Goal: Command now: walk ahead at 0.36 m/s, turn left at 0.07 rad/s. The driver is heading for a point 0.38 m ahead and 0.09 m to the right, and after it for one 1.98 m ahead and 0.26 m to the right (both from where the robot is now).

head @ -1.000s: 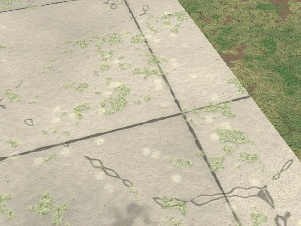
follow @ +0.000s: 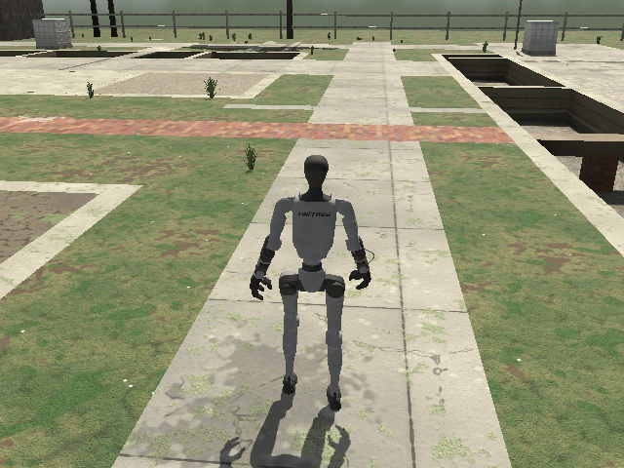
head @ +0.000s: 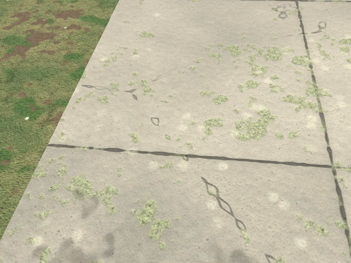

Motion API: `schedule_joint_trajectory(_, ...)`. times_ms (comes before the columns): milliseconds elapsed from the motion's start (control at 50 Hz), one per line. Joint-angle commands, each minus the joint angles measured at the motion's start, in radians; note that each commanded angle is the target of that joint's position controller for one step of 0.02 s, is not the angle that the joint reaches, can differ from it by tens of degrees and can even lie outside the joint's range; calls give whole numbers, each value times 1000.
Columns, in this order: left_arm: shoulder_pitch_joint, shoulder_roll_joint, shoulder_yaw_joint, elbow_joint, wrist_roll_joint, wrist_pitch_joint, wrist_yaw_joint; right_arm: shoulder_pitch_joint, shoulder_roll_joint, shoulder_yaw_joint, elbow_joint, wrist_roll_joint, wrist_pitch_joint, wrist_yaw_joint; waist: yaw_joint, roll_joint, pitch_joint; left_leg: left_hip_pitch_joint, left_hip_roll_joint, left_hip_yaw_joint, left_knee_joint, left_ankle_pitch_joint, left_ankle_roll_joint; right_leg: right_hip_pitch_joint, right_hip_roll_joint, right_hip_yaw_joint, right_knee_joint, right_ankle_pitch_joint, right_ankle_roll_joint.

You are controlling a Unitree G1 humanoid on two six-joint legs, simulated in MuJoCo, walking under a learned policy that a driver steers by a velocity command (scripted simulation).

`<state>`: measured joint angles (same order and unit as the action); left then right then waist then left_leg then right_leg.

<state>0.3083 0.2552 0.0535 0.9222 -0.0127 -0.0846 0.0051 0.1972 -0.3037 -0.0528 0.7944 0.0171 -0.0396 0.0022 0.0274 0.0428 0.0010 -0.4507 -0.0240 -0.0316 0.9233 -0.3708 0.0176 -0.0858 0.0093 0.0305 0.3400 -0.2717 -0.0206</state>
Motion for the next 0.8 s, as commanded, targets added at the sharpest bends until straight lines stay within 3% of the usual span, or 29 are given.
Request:
schedule_joint_trajectory(20, 20, 153, 29, -38, -1, -8, 6, -174, -53, -15, -114, -3, -40, 16, 44, -173, 87, -309, 77, 15, -56, 117, -31, 153, -236, 242, -216, 15, -172)
schedule_joint_trajectory(80, 40, 176, 32, -35, -2, 1, 7, -241, -9, 3, -138, -3, -47, 28, 66, -174, 88, -143, 57, 59, -249, 210, -45, 36, -194, 147, -214, 136, -161)
schedule_joint_trajectory(140, 76, 210, 39, -26, -12, 7, 3, -256, -40, -3, -154, 6, -52, 34, 56, -177, 95, -17, 32, 58, -350, 261, -42, -22, -224, 171, -199, 177, -164)
schedule_joint_trajectory(180, 57, 225, 44, -30, -20, 9, 4, -204, -79, -17, -147, 12, -56, 32, 4, -184, 89, 71, 34, 33, -401, 278, -22, -28, -252, 197, -169, 210, -144)
schedule_joint_trajectory(220, 40, 211, 38, -37, -17, 11, 5, -36, -132, -47, -98, 9, -54, 16, -93, -160, 5, 319, 13, 43, -444, 264, 15, -76, -207, 153, 2, 392, -99)
schedule_joint_trajectory(240, 31, 167, 22, -50, -4, 8, 3, 114, -179, -69, -69, 6, -53, 3, -168, -121, -97, 540, 89, -22, -437, 246, 51, -181, -148, 106, 226, 367, -60)
schedule_joint_trajectory(260, 100, 54, -9, -87, 2, 2, 5, 250, -277, -92, -53, -24, -45, -6, -178, 125, -290, 863, 353, -377, -493, 31, 159, -462, -16, 8, 608, 62, 10)
schedule_joint_trajectory(280, 119, 72, -7, -89, -23, -9, 9, 265, -233, -77, -39, -27, -44, 4, -160, 266, -328, 807, 449, -684, -662, -146, 222, -564, 13, 88, 814, -306, 10)
schedule_joint_trajectory(300, 83, 164, 21, -95, -47, -9, 7, 177, -157, -51, -48, -22, -49, 8, -135, 181, -169, 677, 423, -578, -687, -217, 191, -631, -47, 117, 906, -250, -8)
schedule_joint_trajectory(320, 36, 171, 25, -102, -46, -6, 7, 107, -116, -39, -56, -15, -51, 10, -109, 140, -72, 564, 386, -435, -698, -139, 164, -637, -89, 88, 906, -171, -22)
schedule_joint_trajectory(340, 20, 153, 26, -99, -34, 0, 8, 51, -84, -31, -55, -17, -55, 12, -82, 93, -16, 469, 340, -327, -725, -35, 148, -611, -117, 81, 867, -102, -22)
schedule_joint_trajectory(380, 29, 115, 29, -92, -25, 22, 4, -8, -55, -27, -47, -27, -67, 14, -39, 95, 27, 356, 288, -169, -774, 119, 130, -537, -153, 80, 822, -16, -20)
schedule_joint_trajectory(420, 9, 84, 24, -110, -21, 38, -2, -10, -59, -32, -33, -26, -79, 11, -26, 62, 45, 329, 286, -84, -803, 228, 148, -553, -160, 75, 806, 36, -10)
schedule_joint_trajectory(520, -107, 75, 17, -175, -11, 39, -20, 7, -99, -46, -5, -30, -80, -3, -34, 4, 86, 346, 276, 83, -836, 366, 160, -613, -149, 62, 561, 247, 15)
schedule_joint_trajectory(600, -257, 58, 0, -240, -7, 34, -50, 70, -134, -56, 16, -15, -65, -13, -89, -28, 122, 408, 288, 177, -833, 413, 147, -597, -131, -24, 371, 325, -2)
schedule_joint_trajectory(660, -313, 73, 1, -288, -11, 35, -67, 110, -155, -64, 33, 0, -41, -14, -94, -21, 121, 528, 313, 215, -764, 547, 127, -607, -105, -65, 299, 254, -38)
schedule_joint_trajectory(700, -287, 102, 16, -304, -10, 38, -72, 115, -181, -70, 33, 5, -24, -17, -58, 15, 62, 571, 317, 238, -639, 885, 109, -501, -39, -118, 290, 154, -77)
schedule_joint_trajectory(720, -216, 128, 32, -296, -11, 41, -70, 117, -192, -71, 34, 6, -15, -19, -10, 35, 8, 574, 314, 244, -520, 1035, 101, -394, 3, -137, 291, 103, -101)
schedule_joint_trajectory(740, -74, 170, 58, -261, -13, 44, -62, 107, -193, -67, 33, 7, -8, -21, 75, 33, -71, 519, 289, 263, -338, 1072, 79, -191, 47, -146, 243, 125, -133)
schedule_joint_trajectory(760, 92, 232, 91, -215, -14, 52, -43, 117, -169, -53, 25, -2, -12, -25, 153, -12, -157, 321, 254, 266, -88, 890, 43, 109, 16, -54, 221, 157, -170)
schedule_joint_trajectory(780, 119, 349, 108, -199, -15, 52, -29, 240, -13, -3, -15, -35, -34, -6, 41, -287, -264, -139, 84, 235, 312, -44, -26, 493, -277, 476, 185, 33, -341)
schedule_joint_trajectory(800, 150, 281, 84, -226, -8, 40, -31, 185, -70, -6, -7, 2, -72, 6, 90, -185, -431, -229, 9, -12, 470, -231, -26, 538, -389, 808, -9, -92, -412)
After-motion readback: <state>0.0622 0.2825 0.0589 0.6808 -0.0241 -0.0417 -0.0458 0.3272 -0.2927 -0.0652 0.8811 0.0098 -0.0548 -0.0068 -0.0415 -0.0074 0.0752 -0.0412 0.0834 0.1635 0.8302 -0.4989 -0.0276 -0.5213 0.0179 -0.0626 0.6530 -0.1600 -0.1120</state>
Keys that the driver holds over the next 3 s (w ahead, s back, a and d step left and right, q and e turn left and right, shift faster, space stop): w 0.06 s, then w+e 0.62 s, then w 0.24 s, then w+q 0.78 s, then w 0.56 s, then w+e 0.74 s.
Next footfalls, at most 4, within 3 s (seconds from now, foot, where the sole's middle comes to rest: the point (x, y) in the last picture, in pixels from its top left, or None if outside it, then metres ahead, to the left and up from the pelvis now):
0.24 left None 0.25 0.16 -0.78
0.76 right None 0.50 -0.15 -0.78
1.32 left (206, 182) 0.87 -0.05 -0.78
1.78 right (252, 138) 1.12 -0.28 -0.78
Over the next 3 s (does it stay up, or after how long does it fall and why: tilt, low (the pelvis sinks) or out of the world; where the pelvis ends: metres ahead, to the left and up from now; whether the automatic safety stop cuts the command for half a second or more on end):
stays up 1.61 -0.17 -0.01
